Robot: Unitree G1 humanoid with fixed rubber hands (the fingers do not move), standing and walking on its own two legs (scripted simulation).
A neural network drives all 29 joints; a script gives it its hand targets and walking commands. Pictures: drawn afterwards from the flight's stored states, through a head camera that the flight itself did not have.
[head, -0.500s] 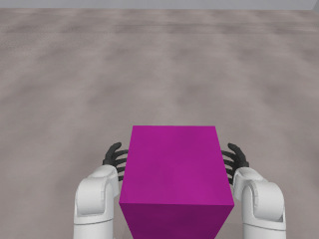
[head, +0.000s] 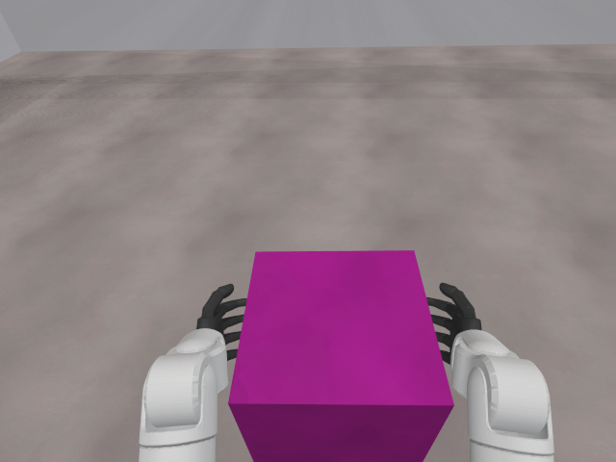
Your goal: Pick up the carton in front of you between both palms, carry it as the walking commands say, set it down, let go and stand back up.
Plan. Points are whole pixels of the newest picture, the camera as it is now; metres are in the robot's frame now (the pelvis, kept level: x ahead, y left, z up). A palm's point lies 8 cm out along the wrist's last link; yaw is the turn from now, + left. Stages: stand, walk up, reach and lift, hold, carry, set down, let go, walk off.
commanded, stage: carry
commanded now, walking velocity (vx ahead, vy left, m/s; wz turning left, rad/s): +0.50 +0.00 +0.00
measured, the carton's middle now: (335, 368) +0.27 +0.01 +0.00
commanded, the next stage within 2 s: none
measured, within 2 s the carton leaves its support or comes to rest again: neither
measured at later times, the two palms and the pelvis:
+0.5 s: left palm (247, 179) +0.59 +0.17 +0.09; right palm (412, 182) +0.57 -0.13 +0.10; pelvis +0.32 +0.04 +0.00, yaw -3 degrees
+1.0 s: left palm (272, 125) +0.82 +0.16 +0.08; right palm (403, 122) +0.82 -0.14 +0.09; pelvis +0.55 +0.01 -0.01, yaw -1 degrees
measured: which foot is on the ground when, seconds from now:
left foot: up 0.00-0.14, down 0.16-0.64, up 0.66-0.88, down 0.90-1.00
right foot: down 0.00-0.20, up 0.22-0.60, down 0.62-1.00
